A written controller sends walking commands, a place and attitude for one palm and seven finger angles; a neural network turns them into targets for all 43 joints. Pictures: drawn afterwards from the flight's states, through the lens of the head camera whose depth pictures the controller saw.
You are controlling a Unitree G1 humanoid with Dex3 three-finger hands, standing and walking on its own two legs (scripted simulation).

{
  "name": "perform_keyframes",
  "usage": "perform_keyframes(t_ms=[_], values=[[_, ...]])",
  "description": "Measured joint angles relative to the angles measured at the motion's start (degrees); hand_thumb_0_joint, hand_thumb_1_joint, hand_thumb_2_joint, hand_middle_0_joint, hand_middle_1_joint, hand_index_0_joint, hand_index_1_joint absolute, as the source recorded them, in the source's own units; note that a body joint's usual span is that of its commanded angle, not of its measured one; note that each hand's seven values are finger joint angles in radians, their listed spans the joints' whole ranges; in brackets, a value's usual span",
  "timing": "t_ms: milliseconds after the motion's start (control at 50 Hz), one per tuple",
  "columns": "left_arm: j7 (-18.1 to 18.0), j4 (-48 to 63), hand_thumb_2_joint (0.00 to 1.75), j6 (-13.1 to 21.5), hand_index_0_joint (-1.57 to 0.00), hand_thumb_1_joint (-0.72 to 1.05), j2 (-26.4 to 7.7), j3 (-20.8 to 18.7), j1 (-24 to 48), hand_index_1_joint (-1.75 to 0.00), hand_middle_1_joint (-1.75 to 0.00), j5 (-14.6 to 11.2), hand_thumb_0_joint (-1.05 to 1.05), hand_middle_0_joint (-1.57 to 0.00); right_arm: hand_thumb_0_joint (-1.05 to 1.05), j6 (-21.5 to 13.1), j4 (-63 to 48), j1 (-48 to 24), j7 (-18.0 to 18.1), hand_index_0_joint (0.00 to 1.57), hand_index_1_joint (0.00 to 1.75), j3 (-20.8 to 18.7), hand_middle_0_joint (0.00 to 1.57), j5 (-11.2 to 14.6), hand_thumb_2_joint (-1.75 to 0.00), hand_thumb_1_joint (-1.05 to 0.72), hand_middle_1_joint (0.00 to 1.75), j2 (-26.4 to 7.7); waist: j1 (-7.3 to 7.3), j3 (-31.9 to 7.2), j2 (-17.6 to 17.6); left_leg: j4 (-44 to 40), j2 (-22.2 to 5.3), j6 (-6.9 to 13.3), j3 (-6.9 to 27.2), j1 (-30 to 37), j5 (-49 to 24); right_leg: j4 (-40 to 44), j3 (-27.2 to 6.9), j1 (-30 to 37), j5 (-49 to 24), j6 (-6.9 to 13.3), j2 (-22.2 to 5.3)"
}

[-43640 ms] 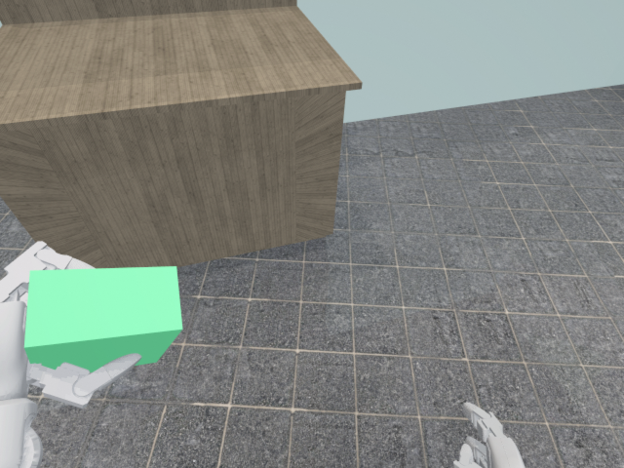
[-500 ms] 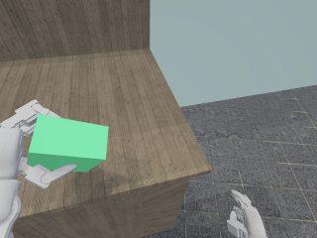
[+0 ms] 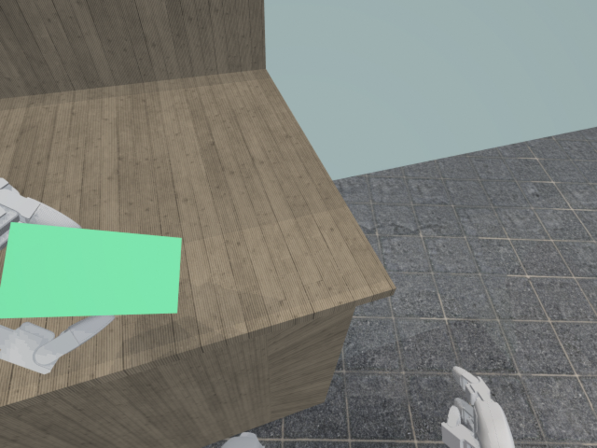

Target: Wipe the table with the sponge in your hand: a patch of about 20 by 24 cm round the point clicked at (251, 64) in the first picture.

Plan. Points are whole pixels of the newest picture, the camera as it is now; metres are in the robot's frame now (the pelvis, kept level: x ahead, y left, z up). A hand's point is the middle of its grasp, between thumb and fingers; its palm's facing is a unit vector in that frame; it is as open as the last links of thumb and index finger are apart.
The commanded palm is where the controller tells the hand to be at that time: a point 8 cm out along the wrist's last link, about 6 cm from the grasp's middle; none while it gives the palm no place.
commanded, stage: step back with the hand held close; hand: left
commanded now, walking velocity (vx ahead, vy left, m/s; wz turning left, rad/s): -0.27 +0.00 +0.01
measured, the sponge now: (111, 278) +0.23 +0.20 +0.19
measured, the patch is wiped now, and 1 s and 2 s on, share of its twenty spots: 0.95 0.95 0.95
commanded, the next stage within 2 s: stop stepping back and stand still in 0.70 s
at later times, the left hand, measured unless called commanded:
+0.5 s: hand out of the picture +0.15 +0.23 +0.23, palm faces +0.43 -0.83 -0.36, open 10.3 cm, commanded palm +0.09 +0.26 +0.24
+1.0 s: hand out of the picture -0.03 +0.21 +0.22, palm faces +0.43 -0.81 -0.39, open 10.3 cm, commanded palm -0.08 +0.24 +0.24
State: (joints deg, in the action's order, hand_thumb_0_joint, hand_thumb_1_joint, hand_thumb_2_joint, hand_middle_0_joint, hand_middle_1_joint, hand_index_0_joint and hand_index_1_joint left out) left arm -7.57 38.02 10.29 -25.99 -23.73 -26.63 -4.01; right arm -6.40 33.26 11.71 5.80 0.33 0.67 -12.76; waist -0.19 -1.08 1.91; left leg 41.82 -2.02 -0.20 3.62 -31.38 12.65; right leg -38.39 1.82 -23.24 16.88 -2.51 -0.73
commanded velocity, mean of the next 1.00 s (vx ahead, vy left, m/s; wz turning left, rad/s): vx -0.22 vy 0.00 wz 0.01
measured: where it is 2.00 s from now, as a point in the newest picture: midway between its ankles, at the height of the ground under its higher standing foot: outside the picture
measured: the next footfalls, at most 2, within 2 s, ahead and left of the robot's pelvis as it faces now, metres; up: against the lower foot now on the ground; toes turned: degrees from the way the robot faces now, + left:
left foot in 0.30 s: +0.07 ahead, +0.11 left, +0.00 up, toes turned +2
right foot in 0.60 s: -0.07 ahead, -0.16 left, +0.00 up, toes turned -3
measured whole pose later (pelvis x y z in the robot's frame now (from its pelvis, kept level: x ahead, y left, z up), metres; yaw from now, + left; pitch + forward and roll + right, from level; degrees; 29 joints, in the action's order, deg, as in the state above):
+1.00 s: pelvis -0.24 -0.04 +0.01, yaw +0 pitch +0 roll +1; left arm -8.9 36.2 7.4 -25.3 -25.3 -26.5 -3.3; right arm -7.0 34.7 14.7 3.5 -1.4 1.5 -11.2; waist -2.0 -1.2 -4.1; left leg 37.2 -2.5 -1.8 -1.9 -18.4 18.7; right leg -56.5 0.3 -31.9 22.8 -1.5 -0.2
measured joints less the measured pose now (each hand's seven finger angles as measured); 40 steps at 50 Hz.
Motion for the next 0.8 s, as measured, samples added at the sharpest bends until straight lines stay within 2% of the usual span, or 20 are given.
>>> perform_keyframes(t_ms=[80,120,160,220,260,280,300,320,380,420,440,500,580,620,640,680,720,760,800], values=[[-0.3,-2.3,1.05,-0.3,-0.73,-0.53,0.2,-1.7,3.2,-1.3,-1.32,0.8,-0.01,-0.7,0.01,-0.7,-1.3,-0.8,-0.2,0.2,0.3,0.4,0.2,0.0,-0.9,-0.9,0.3,0.8,0.71,0.3,0.1,-0.5,-0.1,0.0,0.3,-0.2,-1.2,-1.4,-1.0,-0.8,3.0,0.7,1.2],[-0.4,-3.5,1.05,-0.7,-0.73,-0.53,0.4,-2.1,4.5,-1.3,-1.32,0.8,-0.01,-0.7,0.01,-1.0,-1.8,-0.9,-0.5,0.2,0.3,0.8,0.2,0.0,-0.9,-0.9,0.3,1.2,0.95,0.7,0.2,-0.7,-0.2,-0.1,0.6,-0.2,-1.6,-0.6,-1.2,-0.4,0.7,0.9,1.6],[-0.3,-3.6,1.05,-0.9,-0.73,-0.53,0.9,-1.9,4.9,-1.3,-1.32,0.8,-0.01,-0.7,0.01,-1.3,-1.8,-0.9,-0.9,0.2,0.3,1.3,0.2,-0.1,-0.9,-0.9,0.3,1.4,1.19,0.9,0.1,0.6,-0.2,0.0,0.8,-0.8,1.7,0.1,-0.9,-0.4,-2.3,0.7,1.6],[-0.3,-1.9,1.05,-0.8,-0.73,-0.53,2.0,0.0,4.2,-1.31,-1.32,0.6,-0.01,-0.7,0.01,-0.9,-0.5,-1.1,-1.2,0.2,0.3,1.6,0.2,-0.4,-0.9,-0.9,0.3,1.2,1.44,1.0,-1.0,5.9,0.6,-0.7,0.1,-1.9,8.8,-0.6,-0.8,-1.0,-1.4,0.7,0.8],[0.1,-0.3,1.05,-0.9,-0.73,-0.53,2.3,1.7,3.9,-1.31,-1.32,0.6,-0.01,-0.7,0.01,-0.1,0.6,-1.2,-1.4,0.2,0.3,1.5,0.2,-0.4,-0.9,-0.9,0.3,1.0,1.06,1.0,-2.4,8.4,1.3,-0.9,-1.5,-0.4,10.2,-1.1,-0.9,-1.6,-1.3,0.5,-0.3],[0.3,0.5,1.05,-0.8,-0.73,-0.53,2.0,2.0,3.8,-1.3,-1.32,0.6,-0.01,-0.7,0.01,0.4,0.8,-1.2,-1.4,0.2,0.3,1.4,0.2,-0.4,-0.9,-0.9,0.3,1.0,0.7,0.8,-3.0,6.3,1.3,-0.7,-2.1,1.4,10.1,-1.5,-0.8,-2.2,-1.3,0.2,-0.8],[0.4,1.3,1.05,-0.6,-0.73,-0.53,1.5,2.0,3.9,-1.3,-1.32,0.6,-0.01,-0.7,0.01,0.7,0.5,-1.1,-1.3,0.2,0.3,1.2,0.21,-0.5,-0.9,-0.9,0.3,0.7,0.19,0.7,-3.1,2.7,1.0,0.2,-2.0,2.7,6.8,-2.1,-0.4,-3.2,-1.3,0.0,-1.0],[0.4,1.8,1.05,-0.3,-0.73,-0.53,0.8,1.5,4.3,-1.3,-1.32,0.6,-0.01,-0.7,0.01,1.0,0.3,-1.5,-1.3,0.2,0.3,0.9,0.2,-0.6,-0.9,-0.9,0.3,0.8,-0.03,1.3,-3.6,2.1,1.2,0.8,-2.1,2.1,3.5,-3.3,-0.5,-4.3,-1.3,0.0,-1.3],[-0.2,1.5,1.05,0.3,-0.73,-0.53,-0.7,-1.8,4.3,-1.3,-1.32,0.6,-0.01,-0.7,0.01,0.5,0.5,-2.6,-1.9,0.2,0.3,0.2,0.2,-1.1,-0.9,-0.9,0.3,2.4,0.97,3.2,-5.0,1.5,0.3,1.2,-4.0,1.8,2.2,-15.6,-2.9,-8.1,9.6,0.3,0.7],[-0.7,0.7,1.05,0.1,-0.73,-0.53,-0.6,-2.9,4.8,-1.3,-1.32,0.4,-0.01,-0.7,0.01,-0.6,0.9,-2.6,-2.5,0.2,0.3,0.1,0.2,-1.2,-0.9,-0.9,0.3,3.3,1.28,3.8,-4.5,-0.7,-1.0,0.9,-4.4,2.4,0.9,-21.2,-3.0,-8.6,12.0,0.2,2.2],[-0.9,0.5,1.05,-0.1,-0.73,-0.53,-0.2,-3.1,5.1,-1.3,-1.32,0.4,-0.01,-0.7,0.01,-1.2,1.2,-2.4,-2.8,0.2,0.3,0.1,0.2,-1.2,-0.9,-0.9,0.3,3.7,1.41,3.9,-4.2,-2.0,-1.5,0.7,-4.6,2.9,-0.1,-21.4,-2.6,-8.0,11.9,0.1,2.5],[-1.0,0.1,1.05,-0.3,-0.73,-0.53,1.2,-2.5,5.6,-1.3,-1.32,0.2,-0.01,-0.7,0.01,-2.1,1.4,-1.5,-3.5,0.2,0.3,0.7,0.2,-0.9,-0.9,-0.9,0.3,4.0,1.35,3.5,-3.0,-6.0,-3.0,0.1,-5.0,3.7,-3.3,-14.9,-1.4,-3.8,10.5,0.1,2.4],[-0.4,0.2,1.05,0.1,-0.73,-0.53,1.1,-1.5,4.4,-1.31,-1.33,-0.2,-0.01,-0.7,0.01,-2.7,0.4,-0.8,-3.3,0.2,0.3,1.7,0.2,-0.8,-0.9,-0.9,0.3,3.8,0.46,2.6,-1.7,-7.8,-3.9,-1.0,-5.2,2.2,-6.4,0.2,-0.9,3.8,4.6,0.6,1.7],[0.4,-0.4,1.05,0.8,-0.73,-0.53,1.3,-0.4,4.0,-1.31,-1.33,-0.1,-0.01,-0.7,0.01,-2.5,0.4,-1.3,-3.0,0.2,0.3,1.5,0.21,-0.7,-0.9,-0.9,0.3,2.7,-0.16,3.7,1.4,-5.7,-5.6,-1.4,-3.5,0.6,-5.6,4.5,0.6,5.5,-1.3,1.6,3.5],[0.8,-0.6,1.05,1.1,-0.73,-0.53,1.4,0.6,3.8,-1.31,-1.33,-0.2,-0.01,-0.7,0.01,-2.3,0.9,-1.4,-2.8,0.2,0.3,1.2,0.21,-0.3,-0.9,-0.9,0.3,2.3,-0.62,4.1,2.4,-2.1,-5.4,-1.9,-2.2,-0.5,-0.4,4.7,1.3,5.6,-1.7,2.3,4.0],[1.3,-0.4,1.05,1.2,-0.73,-0.53,1.3,2.5,2.3,-1.31,-1.32,-0.1,-0.01,-0.7,0.01,-1.1,2.2,-0.9,-2.5,0.2,0.3,0.3,0.21,0.5,-0.9,-0.9,0.3,2.0,-0.64,3.2,1.0,12.9,-1.7,-2.7,-1.2,-3.5,9.6,4.0,0.8,4.4,-1.5,3.1,2.7],[1.5,0.0,1.05,0.7,-0.73,-0.53,1.6,2.9,-0.2,-1.31,-1.32,0.0,-0.01,-0.7,0.01,0.9,2.8,-0.4,-2.1,0.2,0.3,-0.1,0.2,0.5,-0.9,-0.9,0.3,1.9,-0.86,1.5,-1.3,24.5,1.1,-2.9,-2.3,-4.2,13.5,4.3,-0.5,2.9,-2.5,3.2,1.1],[1.2,-0.4,1.05,0.2,-0.73,-0.53,1.5,2.7,-1.4,-1.3,-1.32,0.0,-0.01,-0.7,0.01,2.5,2.4,0.1,-1.5,0.2,0.3,-0.1,0.2,0.4,-0.9,-0.9,0.3,1.8,-1.45,0.0,-3.2,24.9,1.9,-2.8,-3.8,-1.5,15.0,5.2,-1.2,1.4,-4.2,2.9,-0.1],[0.6,-1.2,1.05,-0.1,-0.73,-0.53,0.6,2.1,-0.7,-1.3,-1.32,0.1,-0.01,-0.7,0.01,2.8,1.7,0.5,-1.0,0.2,0.3,-0.1,0.2,0.4,-0.9,-0.9,0.3,1.5,-2.08,-0.7,-4.7,17.1,1.6,-2.3,-4.5,3.0,16.3,5.0,-1.1,-0.9,-5.6,2.8,-1.2]])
